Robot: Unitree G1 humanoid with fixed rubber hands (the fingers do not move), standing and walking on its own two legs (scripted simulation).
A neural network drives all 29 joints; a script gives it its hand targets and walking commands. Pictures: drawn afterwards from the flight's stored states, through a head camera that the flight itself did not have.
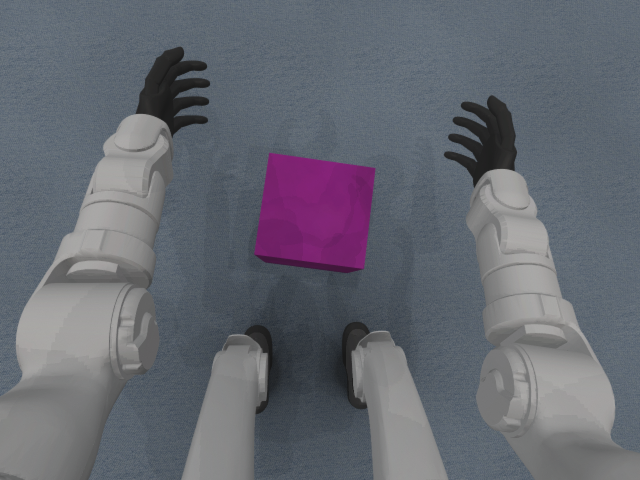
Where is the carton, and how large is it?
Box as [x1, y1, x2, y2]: [254, 153, 375, 272]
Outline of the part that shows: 269,153 254,254 266,262 342,272 349,272 363,268 375,168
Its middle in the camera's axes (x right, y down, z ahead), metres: -0.01 -0.05 +0.86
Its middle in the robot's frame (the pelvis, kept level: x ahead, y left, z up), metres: +0.48 -0.02 -0.51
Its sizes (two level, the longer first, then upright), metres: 0.210 0.200 0.250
